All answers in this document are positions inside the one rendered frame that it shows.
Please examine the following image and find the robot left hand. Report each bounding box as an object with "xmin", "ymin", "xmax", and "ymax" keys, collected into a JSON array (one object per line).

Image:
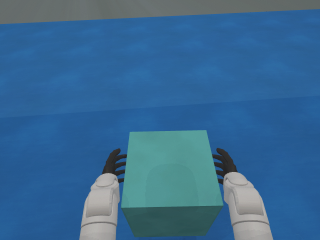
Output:
[{"xmin": 102, "ymin": 148, "xmax": 127, "ymax": 183}]

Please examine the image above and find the robot right forearm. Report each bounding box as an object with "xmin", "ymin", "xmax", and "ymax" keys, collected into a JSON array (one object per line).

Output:
[{"xmin": 223, "ymin": 172, "xmax": 273, "ymax": 240}]

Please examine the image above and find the carton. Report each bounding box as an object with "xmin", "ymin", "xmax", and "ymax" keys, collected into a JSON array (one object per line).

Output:
[{"xmin": 121, "ymin": 130, "xmax": 224, "ymax": 237}]

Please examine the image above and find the robot left forearm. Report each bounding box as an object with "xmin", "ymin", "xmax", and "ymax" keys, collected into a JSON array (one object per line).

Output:
[{"xmin": 79, "ymin": 173, "xmax": 120, "ymax": 240}]

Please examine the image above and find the robot right hand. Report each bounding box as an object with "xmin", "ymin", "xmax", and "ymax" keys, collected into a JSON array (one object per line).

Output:
[{"xmin": 212, "ymin": 148, "xmax": 238, "ymax": 185}]

